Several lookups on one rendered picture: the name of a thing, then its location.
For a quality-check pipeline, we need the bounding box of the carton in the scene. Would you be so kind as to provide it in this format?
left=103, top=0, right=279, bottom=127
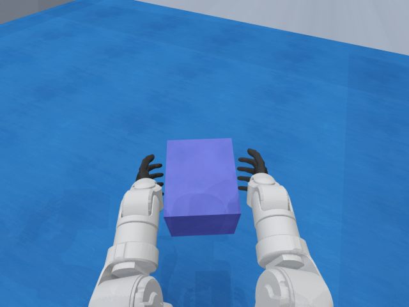
left=164, top=138, right=241, bottom=237

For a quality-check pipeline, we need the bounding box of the left robot hand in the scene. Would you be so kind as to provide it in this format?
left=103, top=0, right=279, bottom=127
left=135, top=154, right=164, bottom=195

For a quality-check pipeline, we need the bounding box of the robot left upper arm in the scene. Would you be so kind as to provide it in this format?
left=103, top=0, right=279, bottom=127
left=89, top=274, right=164, bottom=307

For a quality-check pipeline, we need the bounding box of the robot right forearm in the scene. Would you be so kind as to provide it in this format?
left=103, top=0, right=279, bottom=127
left=247, top=173, right=333, bottom=302

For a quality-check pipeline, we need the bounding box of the robot left forearm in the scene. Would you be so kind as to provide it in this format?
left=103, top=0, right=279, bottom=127
left=88, top=178, right=164, bottom=307

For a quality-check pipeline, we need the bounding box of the robot right upper arm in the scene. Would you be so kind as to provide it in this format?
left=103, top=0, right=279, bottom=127
left=255, top=266, right=334, bottom=307

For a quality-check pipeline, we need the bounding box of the right robot hand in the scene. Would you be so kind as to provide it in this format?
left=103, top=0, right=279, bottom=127
left=237, top=148, right=268, bottom=191

